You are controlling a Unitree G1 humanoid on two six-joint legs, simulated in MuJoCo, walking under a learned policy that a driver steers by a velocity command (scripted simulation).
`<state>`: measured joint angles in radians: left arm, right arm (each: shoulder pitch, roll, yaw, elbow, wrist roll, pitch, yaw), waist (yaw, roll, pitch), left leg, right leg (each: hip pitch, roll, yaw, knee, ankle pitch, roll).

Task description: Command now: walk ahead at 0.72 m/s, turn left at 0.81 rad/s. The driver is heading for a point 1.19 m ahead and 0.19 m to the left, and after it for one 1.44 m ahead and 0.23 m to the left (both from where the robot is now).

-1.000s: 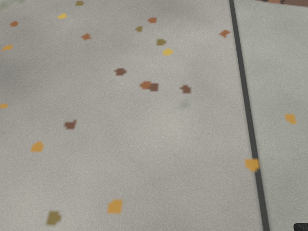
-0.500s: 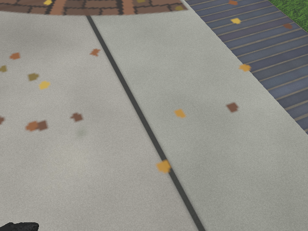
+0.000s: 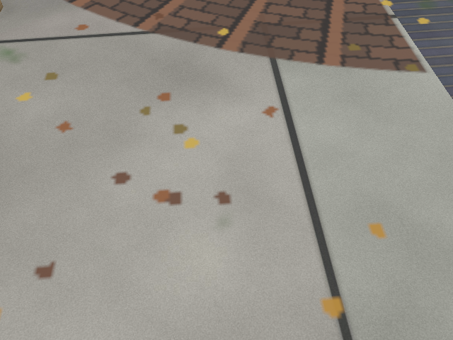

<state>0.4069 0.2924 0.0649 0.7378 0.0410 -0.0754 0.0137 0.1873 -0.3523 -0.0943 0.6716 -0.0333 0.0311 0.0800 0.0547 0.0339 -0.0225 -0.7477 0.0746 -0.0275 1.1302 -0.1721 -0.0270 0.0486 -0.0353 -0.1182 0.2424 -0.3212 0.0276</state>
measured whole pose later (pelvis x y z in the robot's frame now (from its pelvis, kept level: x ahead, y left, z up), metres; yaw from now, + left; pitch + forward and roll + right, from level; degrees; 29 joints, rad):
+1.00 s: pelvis +0.81 +0.37 +0.00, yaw +17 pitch +2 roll -1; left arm 0.57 0.28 0.06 0.92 -0.01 -0.07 -0.02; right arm -0.06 -0.26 0.06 0.59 -0.05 -0.08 0.04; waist 0.14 0.01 0.02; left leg -0.67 0.08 -0.08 0.63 0.01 -0.02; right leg 0.06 0.13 0.19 0.25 -0.32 -0.10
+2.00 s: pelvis +1.54 +0.49 -0.02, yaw -42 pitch +1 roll +2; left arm 0.17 0.34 0.09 0.62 -0.04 0.05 0.02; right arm 0.05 -0.25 -0.04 0.58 -0.03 -0.04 -0.04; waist 0.04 0.00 0.07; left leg -0.46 -0.05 -0.06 0.51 -0.07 -0.01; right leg -0.48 0.13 0.15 1.22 -0.54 0.06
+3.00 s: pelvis +1.50 +0.46 -0.02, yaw -72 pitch +2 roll +1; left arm 0.31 0.30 0.10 0.67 -0.03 0.01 -0.03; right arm 0.14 -0.31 -0.10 0.73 0.02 -0.01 -0.01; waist 0.03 0.06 0.00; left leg -0.36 0.13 0.07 0.94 -0.53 -0.02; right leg -0.32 -0.01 -0.08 0.69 -0.43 -0.08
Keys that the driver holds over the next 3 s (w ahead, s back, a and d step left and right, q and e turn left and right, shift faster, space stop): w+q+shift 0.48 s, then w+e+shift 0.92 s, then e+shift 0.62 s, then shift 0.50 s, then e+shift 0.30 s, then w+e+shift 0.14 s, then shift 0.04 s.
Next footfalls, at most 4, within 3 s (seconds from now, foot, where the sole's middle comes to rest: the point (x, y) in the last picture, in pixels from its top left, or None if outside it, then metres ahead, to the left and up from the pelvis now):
0.20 left None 0.27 0.17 -0.78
0.66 right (176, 266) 0.74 0.26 -0.78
1.08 left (93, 195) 1.03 0.61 -0.78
1.50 right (158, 119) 1.46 0.43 -0.78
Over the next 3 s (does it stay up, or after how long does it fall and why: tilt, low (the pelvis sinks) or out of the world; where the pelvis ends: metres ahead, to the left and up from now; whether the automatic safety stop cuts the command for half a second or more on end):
stays up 1.50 0.46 -0.02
